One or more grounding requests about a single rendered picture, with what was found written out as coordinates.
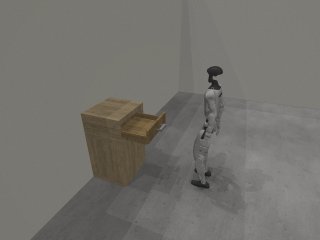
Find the robot right forearm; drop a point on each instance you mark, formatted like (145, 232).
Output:
(218, 118)

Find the drawer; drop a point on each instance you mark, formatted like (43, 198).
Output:
(141, 127)

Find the robot left forearm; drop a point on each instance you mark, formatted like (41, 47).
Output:
(211, 122)

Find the left robot thigh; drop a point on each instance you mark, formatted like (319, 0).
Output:
(196, 146)

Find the right robot upper arm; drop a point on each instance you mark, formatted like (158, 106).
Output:
(222, 103)

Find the handle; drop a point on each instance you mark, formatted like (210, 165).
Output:
(161, 128)

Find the right robot hand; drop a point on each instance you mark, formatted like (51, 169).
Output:
(218, 126)

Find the left robot upper arm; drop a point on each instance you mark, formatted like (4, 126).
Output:
(210, 98)

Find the cabinet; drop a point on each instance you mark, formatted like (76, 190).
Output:
(112, 158)

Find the left robot hand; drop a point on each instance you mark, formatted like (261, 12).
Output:
(204, 143)

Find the robot left shin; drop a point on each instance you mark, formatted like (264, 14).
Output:
(200, 168)

